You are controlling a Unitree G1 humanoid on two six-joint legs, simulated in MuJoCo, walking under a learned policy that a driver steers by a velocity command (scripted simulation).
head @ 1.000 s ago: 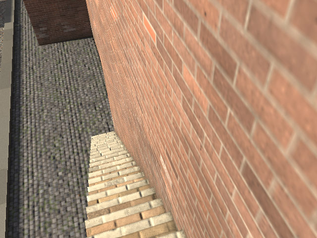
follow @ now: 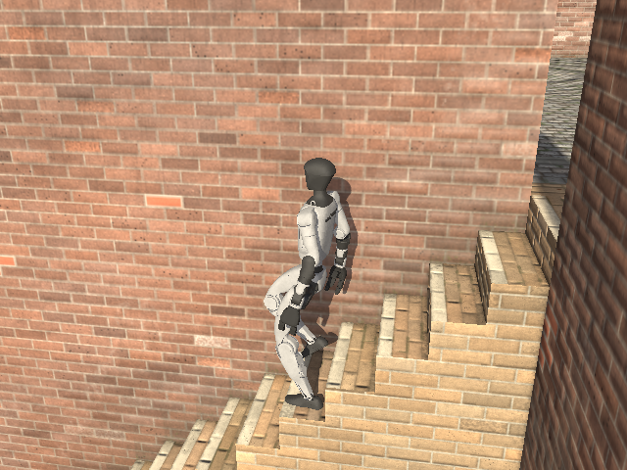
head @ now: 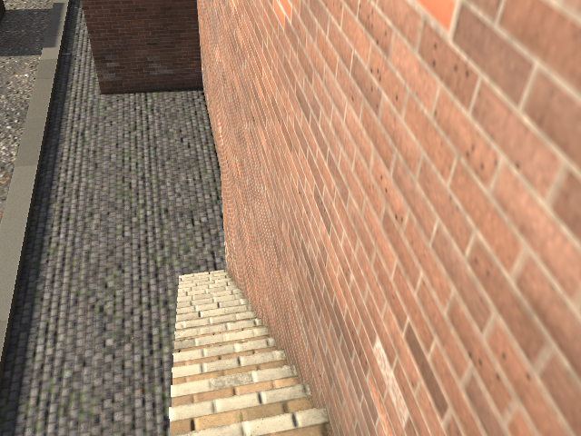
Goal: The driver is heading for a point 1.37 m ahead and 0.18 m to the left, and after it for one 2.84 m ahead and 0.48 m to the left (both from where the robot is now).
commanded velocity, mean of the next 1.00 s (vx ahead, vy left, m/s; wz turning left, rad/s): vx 0.47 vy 0.10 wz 0.00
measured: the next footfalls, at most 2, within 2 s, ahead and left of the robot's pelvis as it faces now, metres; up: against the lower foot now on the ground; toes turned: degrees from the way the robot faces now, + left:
right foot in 0.46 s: +0.29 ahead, -0.16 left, -0.20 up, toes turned -4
left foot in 0.92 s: +0.49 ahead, +0.11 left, -0.41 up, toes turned -1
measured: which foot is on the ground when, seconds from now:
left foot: down 0.00-0.46, up 0.48-0.90, down 0.92-1.00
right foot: up 0.00-0.44, down 0.46-0.92, up 0.94-1.00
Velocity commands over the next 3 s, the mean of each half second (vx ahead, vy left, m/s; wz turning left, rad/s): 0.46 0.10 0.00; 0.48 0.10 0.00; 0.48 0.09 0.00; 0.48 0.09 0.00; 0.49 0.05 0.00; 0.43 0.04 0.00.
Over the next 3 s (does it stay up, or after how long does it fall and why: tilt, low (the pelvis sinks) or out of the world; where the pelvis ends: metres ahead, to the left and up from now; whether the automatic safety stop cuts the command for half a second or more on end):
stays up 1.30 0.20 -1.15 its command is cut before an obstacle from the start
